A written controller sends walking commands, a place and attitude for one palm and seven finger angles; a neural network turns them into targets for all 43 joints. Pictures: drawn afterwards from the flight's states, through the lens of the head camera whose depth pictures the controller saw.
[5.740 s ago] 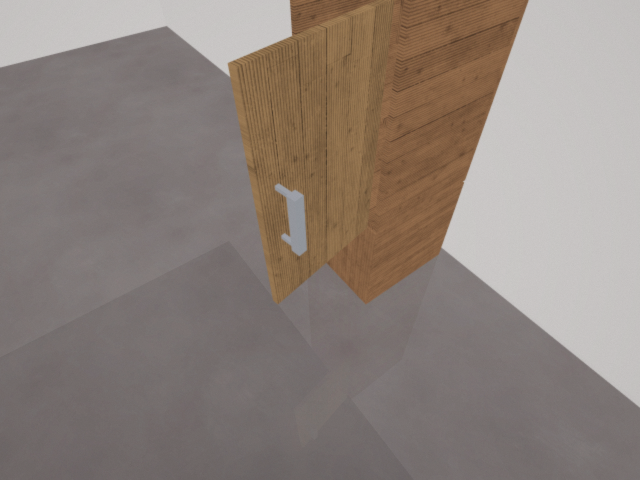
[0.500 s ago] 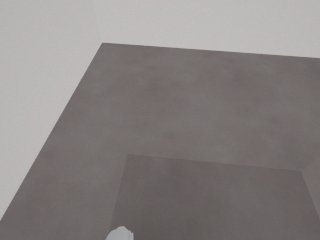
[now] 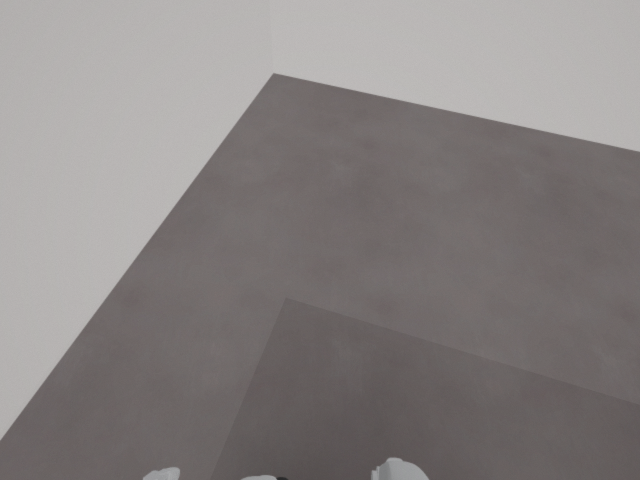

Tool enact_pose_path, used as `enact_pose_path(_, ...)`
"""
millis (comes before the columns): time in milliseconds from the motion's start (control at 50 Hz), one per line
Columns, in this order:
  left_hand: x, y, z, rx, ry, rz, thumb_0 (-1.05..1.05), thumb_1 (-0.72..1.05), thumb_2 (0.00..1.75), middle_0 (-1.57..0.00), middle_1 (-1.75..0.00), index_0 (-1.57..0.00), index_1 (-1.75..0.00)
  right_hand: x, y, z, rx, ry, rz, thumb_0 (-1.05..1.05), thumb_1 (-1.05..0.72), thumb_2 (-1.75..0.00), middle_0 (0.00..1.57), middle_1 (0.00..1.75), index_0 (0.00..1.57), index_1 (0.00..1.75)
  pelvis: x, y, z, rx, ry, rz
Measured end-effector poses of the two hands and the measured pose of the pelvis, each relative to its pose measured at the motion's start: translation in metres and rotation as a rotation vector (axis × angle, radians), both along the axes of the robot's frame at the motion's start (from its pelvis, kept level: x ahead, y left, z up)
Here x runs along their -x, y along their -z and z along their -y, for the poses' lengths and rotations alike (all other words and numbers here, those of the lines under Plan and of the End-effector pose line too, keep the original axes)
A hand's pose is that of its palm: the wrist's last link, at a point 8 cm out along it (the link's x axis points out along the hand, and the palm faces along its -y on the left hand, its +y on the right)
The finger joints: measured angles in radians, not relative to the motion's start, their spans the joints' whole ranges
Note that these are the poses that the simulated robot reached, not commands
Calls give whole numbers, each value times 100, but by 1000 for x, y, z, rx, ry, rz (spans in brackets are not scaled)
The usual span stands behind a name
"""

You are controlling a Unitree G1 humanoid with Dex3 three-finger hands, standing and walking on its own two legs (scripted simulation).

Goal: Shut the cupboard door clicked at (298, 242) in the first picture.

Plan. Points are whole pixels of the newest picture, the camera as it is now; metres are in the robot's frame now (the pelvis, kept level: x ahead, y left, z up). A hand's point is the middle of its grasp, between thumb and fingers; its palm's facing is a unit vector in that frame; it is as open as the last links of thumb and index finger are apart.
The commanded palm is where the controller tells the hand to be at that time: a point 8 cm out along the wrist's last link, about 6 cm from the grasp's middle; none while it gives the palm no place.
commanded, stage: walk to a spot facing it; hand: left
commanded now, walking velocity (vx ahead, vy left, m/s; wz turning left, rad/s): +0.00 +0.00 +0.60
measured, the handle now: out of the picture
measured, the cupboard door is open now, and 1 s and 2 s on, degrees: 100 100 100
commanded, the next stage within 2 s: none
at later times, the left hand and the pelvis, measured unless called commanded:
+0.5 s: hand out of the picture +0.02 +0.13 -0.16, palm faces +0.36 -0.90 -0.26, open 7.3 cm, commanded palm none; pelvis +0.05 -0.07 +0.00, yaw +21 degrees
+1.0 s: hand out of the picture +0.04 +0.12 -0.15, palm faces +0.60 -0.74 -0.30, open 7.3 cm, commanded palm none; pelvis +0.09 -0.10 -0.01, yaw +38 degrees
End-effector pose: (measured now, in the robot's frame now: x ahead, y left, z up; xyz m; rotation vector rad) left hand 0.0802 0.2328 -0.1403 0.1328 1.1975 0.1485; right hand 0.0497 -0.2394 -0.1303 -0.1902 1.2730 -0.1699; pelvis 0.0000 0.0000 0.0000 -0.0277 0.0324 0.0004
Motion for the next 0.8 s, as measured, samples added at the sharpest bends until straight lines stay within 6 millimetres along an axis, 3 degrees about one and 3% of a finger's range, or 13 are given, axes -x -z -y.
enact_pose_path(80,-29,-10,11,-34,-8,64,1,91,90,-20,-30,-20,-30,-7,4,23,-6,-8,-20,0,-91,-90,20,30,20,30,-9,1,21,-2,-48,-11)
enact_pose_path(160,-41,-17,24,-85,-36,127,1,91,90,-20,-30,-20,-30,-23,17,53,-17,-29,-33,0,-91,-90,20,30,20,30,-18,9,46,-28,-97,-19)
enact_pose_path(240,-26,-27,37,-107,-82,108,1,91,90,-20,-30,-20,-30,-51,14,73,-13,-84,-37,0,-91,-90,20,30,20,30,-26,2,60,-50,-165,-1)
enact_pose_path(320,-1,-30,47,-103,-153,63,1,91,90,-20,-30,-20,-30,-87,7,80,-14,-160,-19,0,-91,-90,20,30,20,30,-36,-4,69,-74,-231,8)
enact_pose_path(440,55,-20,57,-77,-283,-34,1,91,90,-21,-30,-20,-30,-154,0,63,-8,-315,31,0,-91,-90,20,30,20,30,-43,-4,73,-82,-321,10)
enact_pose_path(600,136,13,46,-43,-460,-178,1,91,90,-21,-30,-20,-30,-236,-4,-2,2,-530,204,0,-91,-90,20,30,20,30,-47,19,56,-58,-430,10)
enact_pose_path(680,139,10,38,-62,-518,-186,1,91,90,-20,-30,-20,-30,-241,-10,-15,3,-585,211,0,-91,-90,20,30,20,30,-48,15,58,-51,-471,13)
enact_pose_path(800,110,-10,37,-94,-549,-77,1,91,90,-20,-30,-20,-30,-239,-4,-12,-20,-628,136,0,-90,-90,20,30,20,30,-58,6,71,-33,-533,9)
